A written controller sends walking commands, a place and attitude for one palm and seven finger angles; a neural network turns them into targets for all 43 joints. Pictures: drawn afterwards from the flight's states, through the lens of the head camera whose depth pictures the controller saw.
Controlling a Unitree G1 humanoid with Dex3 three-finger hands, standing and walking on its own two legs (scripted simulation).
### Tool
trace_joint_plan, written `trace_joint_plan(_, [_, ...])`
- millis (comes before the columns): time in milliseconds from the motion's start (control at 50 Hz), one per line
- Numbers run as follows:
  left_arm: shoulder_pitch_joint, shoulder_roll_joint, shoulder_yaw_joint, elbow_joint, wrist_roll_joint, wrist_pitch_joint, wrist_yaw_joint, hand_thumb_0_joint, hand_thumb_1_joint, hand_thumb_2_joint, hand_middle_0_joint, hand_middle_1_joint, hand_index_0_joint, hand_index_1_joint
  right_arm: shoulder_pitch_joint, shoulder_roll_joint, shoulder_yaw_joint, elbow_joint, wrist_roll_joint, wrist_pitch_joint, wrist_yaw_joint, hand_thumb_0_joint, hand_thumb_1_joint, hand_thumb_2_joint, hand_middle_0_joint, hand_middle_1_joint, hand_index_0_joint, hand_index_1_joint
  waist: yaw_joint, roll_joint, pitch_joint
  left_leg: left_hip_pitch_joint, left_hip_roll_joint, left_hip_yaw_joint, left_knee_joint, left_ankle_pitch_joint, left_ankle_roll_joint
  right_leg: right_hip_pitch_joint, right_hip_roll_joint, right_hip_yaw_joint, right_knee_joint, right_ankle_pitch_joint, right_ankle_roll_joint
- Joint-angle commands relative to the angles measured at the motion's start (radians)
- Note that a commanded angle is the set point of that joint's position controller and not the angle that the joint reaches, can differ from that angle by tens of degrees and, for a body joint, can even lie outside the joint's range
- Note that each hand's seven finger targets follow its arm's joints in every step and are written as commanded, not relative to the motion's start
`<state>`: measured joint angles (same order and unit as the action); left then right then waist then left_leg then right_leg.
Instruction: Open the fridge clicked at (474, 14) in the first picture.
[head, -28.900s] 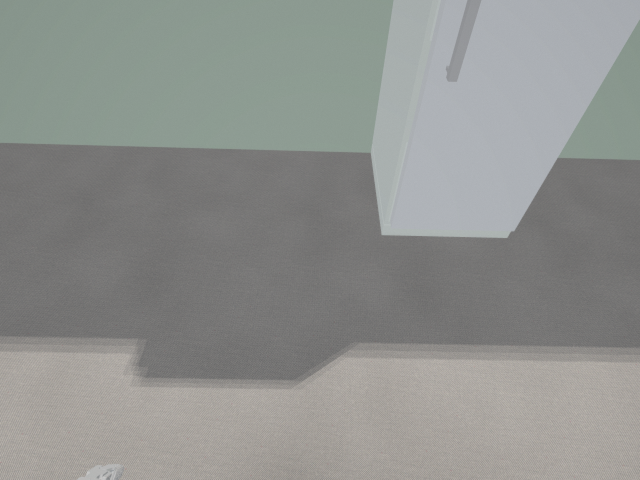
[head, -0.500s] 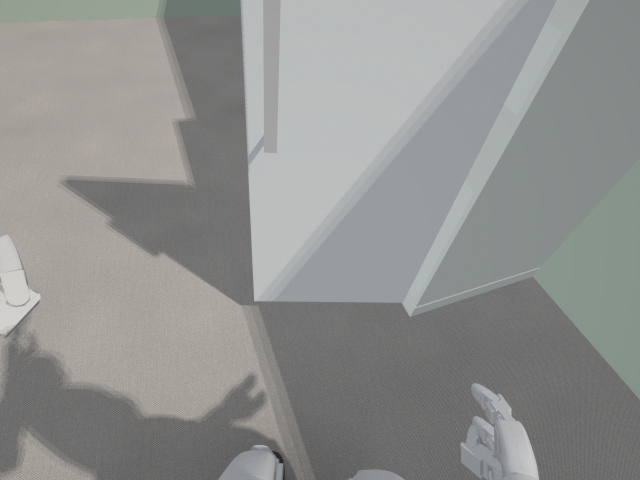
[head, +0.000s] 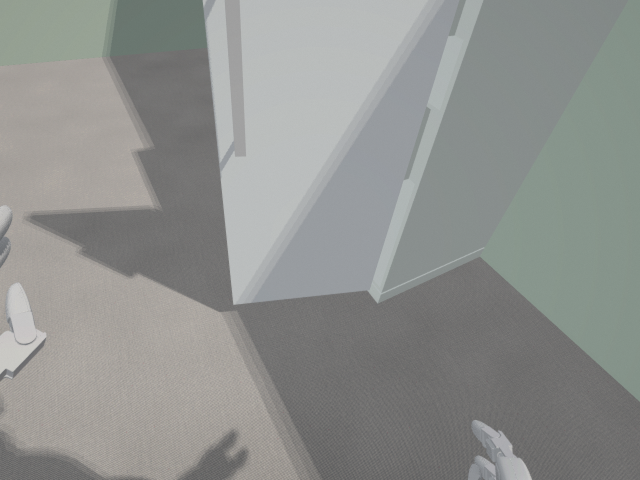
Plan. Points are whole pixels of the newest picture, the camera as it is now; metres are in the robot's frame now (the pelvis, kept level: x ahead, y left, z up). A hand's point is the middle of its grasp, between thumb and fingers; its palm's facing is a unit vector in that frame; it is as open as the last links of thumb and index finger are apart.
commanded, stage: stop stepping back and stand still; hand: left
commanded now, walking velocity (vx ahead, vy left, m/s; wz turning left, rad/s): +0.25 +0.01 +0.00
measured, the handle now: (235, 69) +0.81 +0.21 +0.16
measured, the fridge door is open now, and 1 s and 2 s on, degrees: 71 71 71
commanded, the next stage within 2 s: let the arm hang, fingers relaxed in 0.50 s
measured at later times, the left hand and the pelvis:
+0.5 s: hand out of the picture +0.14 +0.28 +0.16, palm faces +0.46 -0.78 -0.42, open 7.5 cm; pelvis -0.05 +0.02 -0.02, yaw +0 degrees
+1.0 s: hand out of the picture -0.06 +0.21 -0.19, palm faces +0.04 -0.98 -0.17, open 7.0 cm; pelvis -0.05 +0.03 -0.01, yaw +4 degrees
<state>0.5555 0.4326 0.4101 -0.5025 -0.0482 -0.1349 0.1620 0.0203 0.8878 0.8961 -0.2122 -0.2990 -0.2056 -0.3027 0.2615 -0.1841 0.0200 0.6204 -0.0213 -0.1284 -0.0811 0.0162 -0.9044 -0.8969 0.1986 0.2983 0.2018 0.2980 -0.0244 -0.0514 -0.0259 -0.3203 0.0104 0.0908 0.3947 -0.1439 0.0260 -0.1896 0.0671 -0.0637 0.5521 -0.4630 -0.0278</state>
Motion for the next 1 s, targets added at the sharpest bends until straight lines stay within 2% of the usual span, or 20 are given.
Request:
trace_joint_plan(0, [-0.069,0.17,0.102,-0.197,0.017,-0.045,0.018,0.0,0.9,0.9,-0.2,-0.3,-0.2,-0.3,-0.134,-0.146,-0.074,-0.156,-0.004,-0.016,-0.008,0.0,-0.9,-0.9,0.2,0.3,0.2,0.3,0.036,-0.096,-0.035,-0.204,0.003,-0.012,0.419,-0.331,-0.049,0.047,-0.293,0.391,-0.352,-0.198,-0.188])
trace_joint_plan(20, [-0.167,0.211,0.134,-0.243,0.008,-0.059,0.023,0.0,0.9,0.9,-0.2,-0.3,-0.2,-0.3,-0.136,-0.161,-0.072,-0.14,0.0,-0.017,-0.008,0.0,-0.9,-0.9,0.2,0.3,0.2,0.3,0.039,-0.15,0.027,-0.302,0.002,-0.047,0.661,-0.268,-0.052,-0.056,-0.44,0.539,-0.432,-0.155,-0.263])
trace_joint_plan(80, [-0.198,0.134,0.074,-0.075,0.01,-0.075,0.017,0.0,0.9,0.9,-0.2,-0.3,-0.2,-0.3,-0.083,-0.147,-0.069,-0.095,0.014,-0.021,0.0,0.0,-0.9,-0.9,0.2,0.3,0.2,0.3,-0.004,-0.054,0.043,-0.225,0.056,-0.071,0.633,-0.234,-0.042,-0.161,-0.321,0.311,-0.384,-0.249,-0.153])
trace_joint_plan(200, [-0.247,0.153,0.06,-0.159,0.023,-0.093,0.026,0.0,0.9,0.9,-0.2,-0.3,-0.2,-0.3,-0.111,-0.154,-0.053,-0.105,0.008,-0.044,-0.035,0.0,-0.9,-0.9,0.2,0.3,0.2,0.3,0.0,0.064,0.041,0.157,0.043,0.011,0.142,-0.315,0.007,-0.283,-0.232,0.174,-0.185,-0.246,-0.107])
trace_joint_plan(240, [-0.239,0.154,0.083,-0.219,0.014,-0.111,0.03,0.0,0.9,0.9,-0.2,-0.3,-0.2,-0.3,-0.119,-0.185,-0.052,-0.126,0.005,-0.055,-0.034,0.0,-0.9,-0.9,0.2,0.3,0.2,0.3,0.005,0.4,0.057,0.164,0.304,-0.439,-0.173,-0.578,0.123,-0.377,-0.034,0.004,0.227,-0.098,-0.002])
trace_joint_plan(280, [-0.26,0.251,0.164,-0.277,0.02,-0.125,0.014,0.0,0.9,0.9,-0.2,-0.3,-0.2,-0.3,-0.141,-0.156,-0.063,-0.118,0.0,-0.051,-0.019,0.0,-0.9,-0.9,0.2,0.3,0.2,0.3,0.025,0.346,0.026,-0.081,0.337,-0.46,-0.288,-0.657,0.129,-0.2,-0.039,0.04,0.502,-0.038,0.009])
trace_joint_plan(380, [-0.083,0.139,0.106,-0.16,0.02,-0.085,0.012,0.0,0.9,0.9,-0.2,-0.3,-0.2,-0.3,-0.13,-0.154,-0.058,-0.126,0.016,-0.058,0.008,0.0,-0.9,-0.9,0.2,0.3,0.2,0.3,0.036,0.223,0.034,-0.236,0.174,-0.129,-0.072,-0.565,0.031,0.119,-0.04,-0.048,-0.011,0.01,-0.003])
trace_joint_plan(400, [-0.086,0.152,0.11,-0.152,0.023,-0.083,0.011,0.0,0.9,0.9,-0.2,-0.3,-0.2,-0.3,-0.124,-0.148,-0.063,-0.136,0.013,-0.046,0.008,0.0,-0.9,-0.9,0.2,0.3,0.2,0.3,0.034,0.07,0.048,-0.26,0.103,-0.065,0.133,-0.507,0.005,0.091,-0.108,0.086,-0.158,-0.049,-0.046])
trace_joint_plan(420, [-0.106,0.178,0.127,-0.142,0.02,-0.078,0.011,0.0,0.9,0.9,-0.2,-0.3,-0.2,-0.3,-0.128,-0.132,-0.064,-0.142,0.009,-0.039,0.01,0.0,-0.9,-0.9,0.2,0.3,0.2,0.3,0.036,-0.148,0.057,-0.293,0.019,-0.015,0.429,-0.386,-0.021,0.003,-0.295,0.427,-0.331,-0.216,-0.139])
trace_joint_plan(440, [-0.176,0.189,0.128,-0.174,0.009,-0.083,0.017,0.0,0.9,0.9,-0.2,-0.3,-0.2,-0.3,-0.125,-0.128,-0.052,-0.129,0.01,-0.05,0.01,0.0,-0.9,-0.9,0.2,0.3,0.2,0.3,0.041,-0.188,0.048,-0.302,0.011,-0.038,0.598,-0.316,-0.031,-0.016,-0.401,0.561,-0.391,-0.121,-0.186])
trace_joint_plan(480, [-0.195,0.146,0.1,-0.143,0.004,-0.087,0.015,0.0,0.9,0.9,-0.2,-0.3,-0.2,-0.3,-0.092,-0.134,-0.053,-0.088,0.015,-0.058,0.018,0.0,-0.9,-0.9,0.2,0.3,0.2,0.3,0.013,-0.035,0.019,-0.193,0.041,-0.075,0.569,-0.274,-0.035,-0.068,-0.354,0.405,-0.323,0.028,-0.169])
trace_joint_plan(560, [-0.19,0.131,0.083,-0.121,0.009,-0.094,0.018,0.0,0.9,0.9,-0.2,-0.3,-0.2,-0.3,-0.124,-0.126,-0.036,-0.096,0.017,-0.054,-0.001,0.0,-0.9,-0.9,0.2,0.3,0.2,0.3,0.023,-0.013,0.016,0.08,0.021,-0.017,0.168,-0.162,-0.014,-0.126,-0.255,0.192,-0.24,0.105,-0.081])
trace_joint_plan(580, [-0.199,-0.082,-0.293,0.63,0.091,0.052,-0.098,0.0,0.9,0.9,-0.2,-0.3,-0.2,-0.3,-0.061,-0.247,-0.107,0.156,-0.009,-0.093,0.105,0.0,-0.9,-0.9,0.2,0.3,0.2,0.3,-0.066,0.114,0.021,0.128,0.159,-0.155,0.151,0.094,0.024,-0.286,-0.25,0.001,0.09,0.258,-0.026])
trace_joint_plan(600, [-0.15,-0.057,-0.273,0.66,0.076,0.129,-0.142,0.0,0.9,0.9,-0.2,-0.3,-0.2,-0.3,-0.053,-0.316,-0.107,0.083,0.014,0.034,0.099,0.0,-0.9,-0.9,0.2,0.3,0.2,0.3,-0.01,0.257,0.034,0.01,0.277,-0.375,0.032,0.135,0.114,-0.308,-0.122,0.028,0.28,0.051,0.024])
trace_joint_plan(640, [-0.2,-0.099,-0.31,0.698,0.08,0.156,-0.155,0.0,0.9,0.9,-0.2,-0.3,-0.2,-0.3,-0.097,-0.251,-0.084,0.016,-0.017,0.084,0.082,0.0,-0.9,-0.9,0.2,0.3,0.2,0.3,-0.004,0.12,0.027,-0.162,0.302,-0.464,-0.06,-0.147,0.189,-0.253,-0.093,0.102,0.418,-0.122,0.033])
trace_joint_plan(700, [-0.241,-0.045,-0.323,0.922,0.076,0.13,-0.159,0.0,0.9,0.9,-0.2,-0.3,-0.2,-0.3,-0.158,-0.253,-0.068,0.047,-0.022,0.097,0.08,0.0,-0.9,-0.9,0.2,0.3,0.2,0.3,0.057,0.011,-0.046,-0.134,0.179,-0.308,0.03,0.007,0.102,-0.038,-0.101,0.082,0.086,0.096,0.027])
trace_joint_plan(740, [-0.288,0.001,-0.344,1.07,0.079,0.123,-0.15,0.0,0.9,0.9,-0.2,-0.3,-0.2,-0.3,-0.142,-0.189,-0.061,0.093,-0.004,0.117,0.086,0.0,-0.9,-0.9,0.2,0.3,0.2,0.3,0.021,-0.093,-0.031,-0.086,0.031,-0.155,0.134,-0.133,0.009,-0.063,-0.226,0.244,-0.137,0.203,-0.021])
trace_joint_plan(760, [-0.344,-0.005,-0.364,1.131,0.075,0.13,-0.151,0.0,0.9,0.9,-0.2,-0.3,-0.2,-0.3,-0.11,-0.171,-0.058,0.132,-0.005,0.138,0.087,0.0,-0.9,-0.9,0.2,0.3,0.2,0.3,-0.014,-0.106,0.013,-0.03,0.003,-0.125,0.162,-0.251,-0.008,-0.18,-0.267,0.305,-0.232,0.011,-0.051])
trace_joint_plan(900, [-0.329,-0.08,-0.385,1.428,0.066,0.127,-0.141,0.0,0.9,0.9,-0.2,-0.3,-0.2,-0.3,-0.084,-0.145,-0.051,0.314,-0.008,0.141,0.067,0.0,-0.9,-0.9,0.2,0.3,0.2,0.3,0.01,0.199,0.017,0.07,0.083,-0.18,-0.033,-0.144,-0.003,-0.066,-0.149,0.184,-0.223,0.14,-0.014])
trace_joint_plan(980, [-0.294,-0.085,-0.39,1.521,0.064,0.122,-0.142,0.0,0.9,0.9,-0.2,-0.3,-0.2,-0.3,-0.04,-0.151,-0.057,0.381,-0.001,0.136,0.059,0.0,-0.9,-0.9,0.2,0.3,0.2,0.3,0.012,0.119,0.011,0.099,0.086,-0.182,-0.053,-0.125,0.001,-0.034,-0.15,0.171,-0.245,0.196,-0.019])
